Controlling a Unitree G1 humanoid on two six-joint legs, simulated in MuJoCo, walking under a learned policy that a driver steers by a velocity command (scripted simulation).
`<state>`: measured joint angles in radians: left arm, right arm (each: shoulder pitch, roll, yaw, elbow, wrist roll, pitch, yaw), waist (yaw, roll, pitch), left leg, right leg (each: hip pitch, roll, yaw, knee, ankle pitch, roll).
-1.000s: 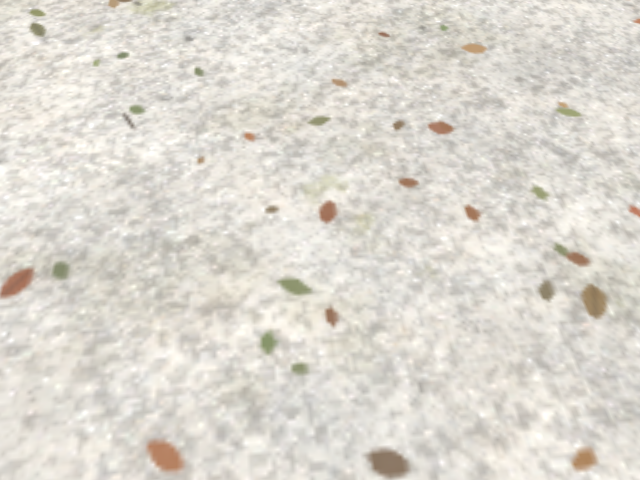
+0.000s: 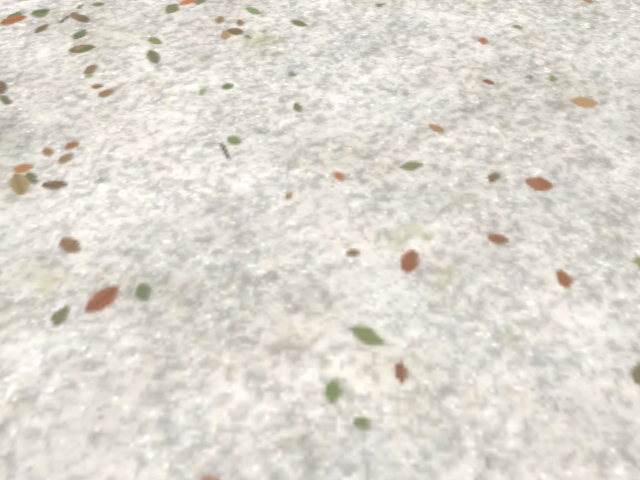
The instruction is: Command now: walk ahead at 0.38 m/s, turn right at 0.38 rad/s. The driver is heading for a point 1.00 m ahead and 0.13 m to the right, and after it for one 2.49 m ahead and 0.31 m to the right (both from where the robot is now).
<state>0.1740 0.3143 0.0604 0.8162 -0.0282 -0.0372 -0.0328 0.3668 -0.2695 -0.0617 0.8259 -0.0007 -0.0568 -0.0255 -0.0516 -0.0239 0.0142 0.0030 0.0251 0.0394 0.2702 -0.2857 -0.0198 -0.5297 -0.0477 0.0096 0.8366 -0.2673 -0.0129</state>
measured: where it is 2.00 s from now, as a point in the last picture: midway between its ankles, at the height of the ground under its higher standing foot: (372, 288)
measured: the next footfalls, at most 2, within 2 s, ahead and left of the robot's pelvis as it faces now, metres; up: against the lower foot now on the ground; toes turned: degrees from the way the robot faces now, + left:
right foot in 0.14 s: +0.18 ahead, -0.15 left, +0.00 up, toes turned -8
left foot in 0.66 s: +0.56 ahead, -0.06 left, +0.00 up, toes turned -17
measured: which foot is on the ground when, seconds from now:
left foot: down 0.00-0.14, up 0.16-0.64, down 0.66-1.00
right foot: up 0.00-0.12, down 0.14-0.68, up 0.70-1.00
